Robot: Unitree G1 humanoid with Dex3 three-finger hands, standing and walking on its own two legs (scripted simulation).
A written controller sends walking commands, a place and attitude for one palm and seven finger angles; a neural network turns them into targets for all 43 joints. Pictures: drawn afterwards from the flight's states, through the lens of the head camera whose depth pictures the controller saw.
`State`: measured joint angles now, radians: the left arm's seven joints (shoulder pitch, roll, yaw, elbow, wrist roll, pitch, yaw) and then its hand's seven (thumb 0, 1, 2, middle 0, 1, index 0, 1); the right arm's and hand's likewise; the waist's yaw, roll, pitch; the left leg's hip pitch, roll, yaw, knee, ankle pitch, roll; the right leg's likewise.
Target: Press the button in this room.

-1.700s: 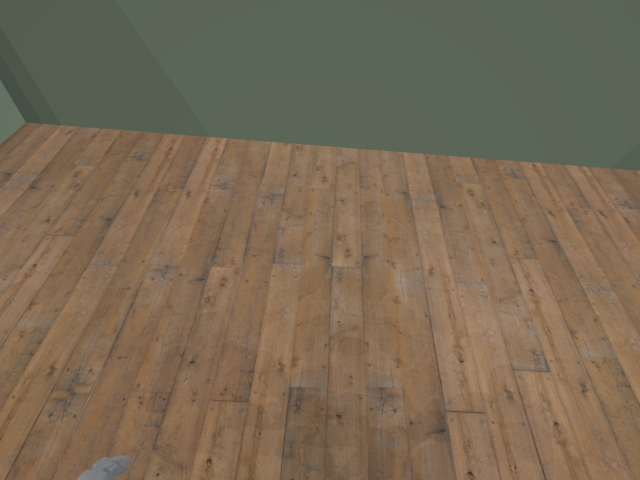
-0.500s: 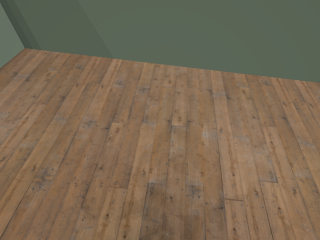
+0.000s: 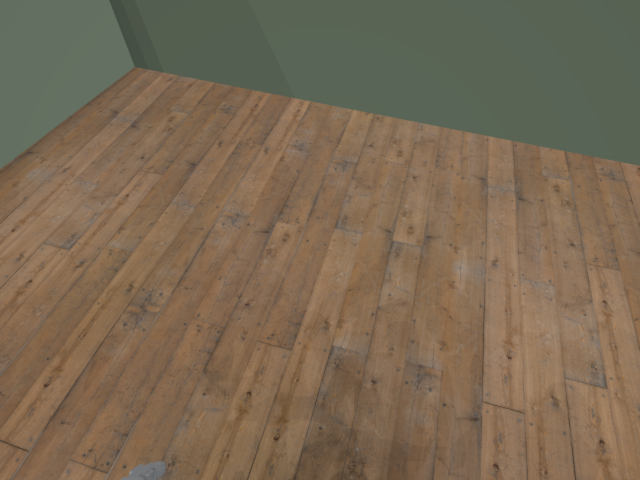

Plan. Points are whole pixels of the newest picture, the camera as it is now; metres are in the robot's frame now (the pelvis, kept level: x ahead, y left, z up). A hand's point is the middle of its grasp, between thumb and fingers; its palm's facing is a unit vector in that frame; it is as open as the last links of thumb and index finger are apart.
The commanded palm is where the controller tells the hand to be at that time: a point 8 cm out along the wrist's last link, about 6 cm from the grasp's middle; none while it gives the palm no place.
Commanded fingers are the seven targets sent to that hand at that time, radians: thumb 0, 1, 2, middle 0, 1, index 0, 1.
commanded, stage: turn or walk to find it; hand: left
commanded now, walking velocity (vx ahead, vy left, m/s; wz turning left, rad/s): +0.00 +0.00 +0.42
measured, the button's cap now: out of the picture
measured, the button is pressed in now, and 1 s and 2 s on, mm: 0 0 0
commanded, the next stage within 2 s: none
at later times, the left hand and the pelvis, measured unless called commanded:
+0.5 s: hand out of the picture -0.08 +0.21 -0.19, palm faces +0.30 -0.93 -0.22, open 7.3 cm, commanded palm none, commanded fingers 0.00 0.90 0.90 -0.20 -0.30 -0.20 -0.30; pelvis -0.04 +0.01 -0.01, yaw +15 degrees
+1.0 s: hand out of the picture -0.03 +0.21 -0.14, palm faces +0.41 -0.86 -0.29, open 7.3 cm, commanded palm none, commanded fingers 0.00 0.90 0.90 -0.20 -0.30 -0.20 -0.30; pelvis -0.06 -0.03 -0.01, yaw +25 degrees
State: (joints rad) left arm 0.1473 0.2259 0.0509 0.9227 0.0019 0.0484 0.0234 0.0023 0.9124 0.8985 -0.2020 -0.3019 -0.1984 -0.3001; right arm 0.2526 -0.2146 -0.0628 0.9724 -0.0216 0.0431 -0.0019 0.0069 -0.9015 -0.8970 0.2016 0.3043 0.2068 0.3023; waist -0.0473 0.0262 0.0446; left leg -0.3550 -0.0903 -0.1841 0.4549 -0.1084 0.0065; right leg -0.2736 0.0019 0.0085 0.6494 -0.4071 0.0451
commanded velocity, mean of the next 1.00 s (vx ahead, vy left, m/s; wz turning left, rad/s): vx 0.00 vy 0.00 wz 0.42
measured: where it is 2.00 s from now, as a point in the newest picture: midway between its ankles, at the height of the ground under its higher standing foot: outside the picture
